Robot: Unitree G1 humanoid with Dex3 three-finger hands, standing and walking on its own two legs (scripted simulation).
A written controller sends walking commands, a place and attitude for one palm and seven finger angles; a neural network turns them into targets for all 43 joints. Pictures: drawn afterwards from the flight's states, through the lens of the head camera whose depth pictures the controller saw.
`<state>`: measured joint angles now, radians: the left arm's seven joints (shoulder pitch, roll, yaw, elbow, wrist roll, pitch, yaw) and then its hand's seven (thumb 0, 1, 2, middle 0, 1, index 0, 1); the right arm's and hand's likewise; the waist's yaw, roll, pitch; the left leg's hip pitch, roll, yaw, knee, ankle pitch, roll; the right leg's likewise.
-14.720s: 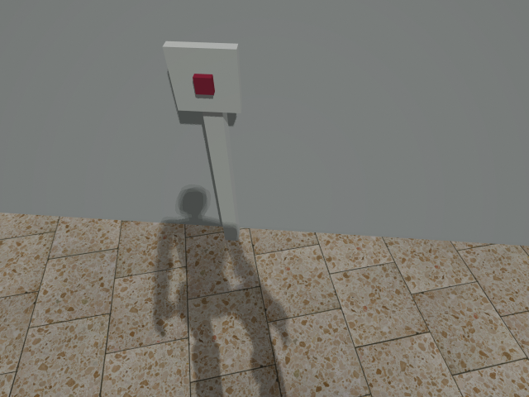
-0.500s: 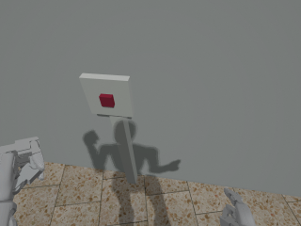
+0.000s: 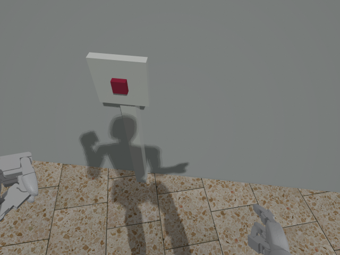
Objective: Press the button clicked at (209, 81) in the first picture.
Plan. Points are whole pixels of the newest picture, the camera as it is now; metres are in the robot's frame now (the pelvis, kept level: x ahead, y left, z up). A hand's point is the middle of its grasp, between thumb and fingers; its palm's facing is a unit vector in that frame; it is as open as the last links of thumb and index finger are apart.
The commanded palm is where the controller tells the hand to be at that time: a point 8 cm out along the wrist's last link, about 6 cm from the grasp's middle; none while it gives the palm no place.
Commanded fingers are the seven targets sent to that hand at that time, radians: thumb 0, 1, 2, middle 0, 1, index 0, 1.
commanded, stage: step back with the hand held close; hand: left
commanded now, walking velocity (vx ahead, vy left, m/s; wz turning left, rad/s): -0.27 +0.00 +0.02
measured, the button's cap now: (120, 85) +0.59 +0.20 +0.04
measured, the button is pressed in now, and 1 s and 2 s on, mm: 0 0 0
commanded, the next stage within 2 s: stop stepping back and stand still in 0.88 s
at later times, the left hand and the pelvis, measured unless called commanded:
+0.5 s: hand out of the picture +0.13 +0.25 +0.17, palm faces +0.36 -0.80 -0.48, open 3.1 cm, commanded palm +0.07 +0.28 +0.18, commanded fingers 0.00 0.90 0.90 -1.30 -1.50 -1.30 -1.50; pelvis -0.06 +0.00 +0.00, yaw +0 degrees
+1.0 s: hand out of the picture +0.07 +0.26 +0.17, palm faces +0.27 -0.86 -0.43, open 3.1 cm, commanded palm +0.02 +0.30 +0.18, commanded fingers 0.00 0.90 0.90 -1.30 -1.50 -1.30 -1.50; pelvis -0.13 +0.03 -0.01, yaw -3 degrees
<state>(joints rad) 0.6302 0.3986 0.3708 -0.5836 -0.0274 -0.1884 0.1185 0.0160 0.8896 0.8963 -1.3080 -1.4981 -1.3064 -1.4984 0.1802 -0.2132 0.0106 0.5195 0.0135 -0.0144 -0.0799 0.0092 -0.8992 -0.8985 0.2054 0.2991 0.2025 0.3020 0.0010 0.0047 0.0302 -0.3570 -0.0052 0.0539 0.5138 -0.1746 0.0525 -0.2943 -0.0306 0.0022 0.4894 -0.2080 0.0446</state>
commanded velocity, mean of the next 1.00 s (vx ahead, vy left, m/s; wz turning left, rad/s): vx -0.35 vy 0.00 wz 0.00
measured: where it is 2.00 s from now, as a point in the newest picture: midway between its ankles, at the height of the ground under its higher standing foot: outside the picture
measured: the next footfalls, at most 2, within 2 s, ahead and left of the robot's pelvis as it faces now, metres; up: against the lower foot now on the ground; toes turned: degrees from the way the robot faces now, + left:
right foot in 0.52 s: -0.09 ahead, -0.13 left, +0.00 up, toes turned +1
left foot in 1.08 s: -0.05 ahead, +0.13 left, +0.00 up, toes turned -3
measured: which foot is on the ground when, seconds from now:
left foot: down 0.00-0.94, up 0.96-1.00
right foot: down 0.00-0.32, up 0.34-0.50, down 0.52-1.00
